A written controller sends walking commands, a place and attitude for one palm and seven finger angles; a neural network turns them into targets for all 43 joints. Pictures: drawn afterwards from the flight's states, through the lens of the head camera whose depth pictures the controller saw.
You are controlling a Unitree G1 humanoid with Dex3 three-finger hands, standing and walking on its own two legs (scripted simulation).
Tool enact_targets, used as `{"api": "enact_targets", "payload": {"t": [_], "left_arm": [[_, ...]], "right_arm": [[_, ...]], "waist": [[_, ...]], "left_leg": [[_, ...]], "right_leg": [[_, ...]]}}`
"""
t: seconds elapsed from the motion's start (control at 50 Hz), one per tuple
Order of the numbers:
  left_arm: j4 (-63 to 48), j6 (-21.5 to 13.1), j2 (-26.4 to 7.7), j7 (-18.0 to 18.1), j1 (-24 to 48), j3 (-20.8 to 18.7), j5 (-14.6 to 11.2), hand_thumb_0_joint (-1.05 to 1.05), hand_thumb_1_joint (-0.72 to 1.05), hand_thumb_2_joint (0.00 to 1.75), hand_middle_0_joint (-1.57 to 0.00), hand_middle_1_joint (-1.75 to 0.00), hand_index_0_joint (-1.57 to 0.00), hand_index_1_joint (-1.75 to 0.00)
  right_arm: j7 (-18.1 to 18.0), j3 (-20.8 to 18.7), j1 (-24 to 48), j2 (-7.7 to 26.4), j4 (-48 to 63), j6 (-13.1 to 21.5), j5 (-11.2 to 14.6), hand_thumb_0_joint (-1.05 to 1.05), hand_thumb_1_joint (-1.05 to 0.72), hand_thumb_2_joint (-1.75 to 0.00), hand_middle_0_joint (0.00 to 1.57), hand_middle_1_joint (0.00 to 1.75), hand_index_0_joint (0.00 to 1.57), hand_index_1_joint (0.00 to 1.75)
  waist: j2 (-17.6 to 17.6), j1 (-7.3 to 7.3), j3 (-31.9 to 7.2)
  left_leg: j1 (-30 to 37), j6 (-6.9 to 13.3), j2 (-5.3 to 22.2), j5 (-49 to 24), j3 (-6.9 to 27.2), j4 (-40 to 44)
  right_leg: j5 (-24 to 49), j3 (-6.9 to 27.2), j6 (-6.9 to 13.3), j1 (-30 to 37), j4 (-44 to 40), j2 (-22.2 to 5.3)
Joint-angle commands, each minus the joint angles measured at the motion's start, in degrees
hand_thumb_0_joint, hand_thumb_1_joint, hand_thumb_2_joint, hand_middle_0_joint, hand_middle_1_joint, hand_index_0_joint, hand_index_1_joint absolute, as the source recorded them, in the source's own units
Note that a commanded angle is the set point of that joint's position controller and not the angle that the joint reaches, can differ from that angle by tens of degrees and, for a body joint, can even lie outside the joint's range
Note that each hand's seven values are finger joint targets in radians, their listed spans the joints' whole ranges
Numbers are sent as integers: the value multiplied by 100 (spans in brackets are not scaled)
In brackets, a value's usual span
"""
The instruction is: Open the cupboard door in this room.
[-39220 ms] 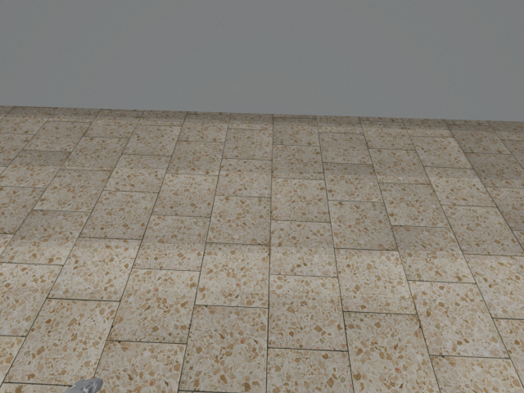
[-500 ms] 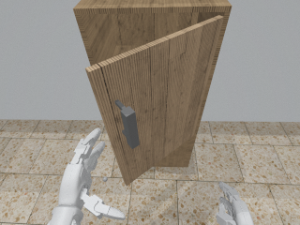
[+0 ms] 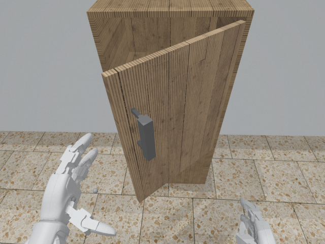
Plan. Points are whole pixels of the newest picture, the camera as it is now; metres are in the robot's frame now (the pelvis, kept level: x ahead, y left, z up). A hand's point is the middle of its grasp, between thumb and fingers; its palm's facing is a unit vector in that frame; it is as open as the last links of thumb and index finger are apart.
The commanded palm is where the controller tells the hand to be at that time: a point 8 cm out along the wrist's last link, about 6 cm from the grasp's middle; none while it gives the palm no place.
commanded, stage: draw the hand back to the body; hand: left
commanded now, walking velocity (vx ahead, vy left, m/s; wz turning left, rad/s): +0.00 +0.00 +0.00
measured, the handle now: (142, 134) +0.35 +0.09 +0.11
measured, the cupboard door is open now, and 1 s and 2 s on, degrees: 40 40 40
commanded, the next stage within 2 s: step back with the hand held close in 1.28 s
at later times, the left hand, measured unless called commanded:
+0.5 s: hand (51, 178) +0.20 +0.23 +0.15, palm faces +0.29 -0.90 -0.34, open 13.9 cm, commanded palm +0.16 +0.27 +0.17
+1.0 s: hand (17, 153) +0.22 +0.28 +0.19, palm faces +0.46 -0.79 -0.40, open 8.2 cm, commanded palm +0.17 +0.31 +0.20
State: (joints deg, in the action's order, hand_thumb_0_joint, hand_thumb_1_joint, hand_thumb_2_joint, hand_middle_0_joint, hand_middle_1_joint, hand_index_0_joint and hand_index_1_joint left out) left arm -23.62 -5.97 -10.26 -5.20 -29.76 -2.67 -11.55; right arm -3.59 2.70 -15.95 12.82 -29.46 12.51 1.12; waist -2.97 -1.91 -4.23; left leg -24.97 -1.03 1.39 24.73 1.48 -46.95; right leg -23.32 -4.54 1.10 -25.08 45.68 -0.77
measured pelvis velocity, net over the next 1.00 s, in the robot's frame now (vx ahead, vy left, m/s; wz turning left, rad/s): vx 0.02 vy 0.02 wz -0.03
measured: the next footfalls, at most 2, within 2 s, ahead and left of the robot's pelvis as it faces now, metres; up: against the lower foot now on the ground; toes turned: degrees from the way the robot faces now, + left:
none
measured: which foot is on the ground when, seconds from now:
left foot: down 0.00-1.00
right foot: down 0.00-1.00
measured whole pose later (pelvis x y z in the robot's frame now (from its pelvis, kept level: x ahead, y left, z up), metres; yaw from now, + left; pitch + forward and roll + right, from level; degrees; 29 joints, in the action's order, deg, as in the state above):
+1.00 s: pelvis +0.02 +0.02 +0.04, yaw -2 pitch -5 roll -1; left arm -22.0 -4.8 -19.1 7.2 -25.5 -19.8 -2.4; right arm -4.1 1.1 -10.5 12.5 -37.5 7.0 -0.9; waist -3.3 -4.3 2.1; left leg -2.7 0.2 0.9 15.5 -1.3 -22.9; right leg -13.1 -2.2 -0.3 -3.4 21.2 -0.6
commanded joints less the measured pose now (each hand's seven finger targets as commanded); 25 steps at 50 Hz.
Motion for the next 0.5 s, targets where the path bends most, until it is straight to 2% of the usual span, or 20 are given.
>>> {"api": "enact_targets", "payload": {"t": [0.0,0.02,0.08,0.12,0.16,0.18,0.2,0.22,0.24,0.26,0.32,0.36,0.42,0.48], "left_arm": [[-1376,-254,-517,-130,423,-437,-121,0,-50,30,-15,-30,-15,-30],[-1473,-240,-547,-155,456,-478,-171,0,-50,30,-15,-30,-15,-30],[-1402,-151,-695,-235,412,-720,-261,0,-50,30,-15,-30,-15,-30],[-1363,-86,-776,-310,552,-850,-324,0,-43,33,-15,-30,-15,-30],[-1436,-53,-887,-359,680,-974,-367,0,-36,36,-16,-30,-16,-30],[-1444,-22,-835,-391,689,-956,-391,0,-32,37,-16,-30,-16,-30],[-1925,-157,-1719,332,902,-1060,510,0,-29,39,-16,-30,-16,-30],[-1577,-94,-1282,634,382,-985,587,0,-26,40,-16,-30,-16,-30],[-1491,-76,-1043,787,328,-735,723,0,-22,42,-16,-30,-16,-30],[-1403,-62,-1096,903,306,-778,778,0,-18,43,-16,-30,-16,-30],[-1450,-147,-1180,1094,465,-841,925,0,-8,48,-16,-30,-16,-30],[-1267,-170,-1337,1191,449,-1019,970,0,-1,51,-17,-30,-17,-30],[-1420,-243,-1363,1247,484,-1134,1011,0,9,55,-17,-30,-17,-30],[-1338,-252,-1402,1283,480,-1251,1027,0,20,60,-18,-30,-18,-30]], "right_arm": [[-85,-178,719,552,1014,403,57,0,-90,-90,20,30,20,30],[-95,-174,727,547,1014,436,53,0,-90,-90,20,30,20,30],[-119,-159,776,553,943,465,69,0,-90,-90,20,30,20,30],[-147,-144,789,575,895,466,80,0,-90,-90,20,30,20,30],[-172,-142,842,597,857,500,88,0,-90,-90,20,30,20,30],[-173,-128,853,578,865,519,101,0,-90,-90,20,30,20,30],[-283,-180,827,531,784,444,-29,0,-90,-90,20,30,20,30],[-309,-153,807,438,741,404,-97,0,-90,-90,20,30,20,30],[-283,-122,807,435,680,341,-97,0,-90,-90,20,30,20,30],[-279,-151,869,463,627,297,-105,0,-90,-90,20,30,20,30],[-258,-127,966,471,548,194,-139,0,-90,-90,20,30,20,30],[-283,-157,1066,490,470,154,-161,0,-90,-90,20,30,20,30],[-257,-157,1096,491,425,107,-183,0,-90,-90,20,30,20,30],[-239,-178,1152,501,358,70,-196,0,-90,-90,20,30,20,30]], "waist": [[216,-65,-300],[207,-81,-392],[248,-108,-280],[261,-106,-189],[154,-133,-244],[55,-133,-241],[94,-207,-172],[197,-145,48],[148,-110,203],[257,-116,199],[-17,-103,280],[192,-137,338],[-85,-161,162],[-3,-180,195]], "left_leg": [[119,180,-223,-1042,-30,799],[164,177,-222,-1062,-19,814],[208,178,-211,-1081,-6,874],[233,172,-210,-1027,10,935],[346,176,-206,-1062,20,972],[407,169,-206,-1092,22,1017],[564,206,-150,-1114,-118,1230],[626,186,-156,-1096,-135,1287],[750,190,-129,-1179,-131,1379],[842,197,-105,-1243,-135,1455],[1114,183,-70,-1295,-122,1800],[1256,199,-37,-1353,-135,1975],[1475,180,-25,-1632,-124,2219],[1589,172,6,-1886,-128,2398]], "right_leg": [[1048,167,-45,399,-948,63],[1074,166,-49,460,-953,58],[1069,159,-49,514,-1046,65],[973,137,-48,511,-1108,78],[966,145,-32,595,-1154,81],[1030,115,-37,598,-1152,78],[1065,398,17,854,-1551,-11],[959,346,15,834,-1697,-38],[1017,290,6,832,-1745,-30],[1074,281,-1,952,-1844,-33],[1054,219,-5,1162,-1980,-18],[1106,220,-5,1333,-2149,-12],[1336,208,10,1651,-2196,-4],[1560,195,9,1871,-2292,4]]}}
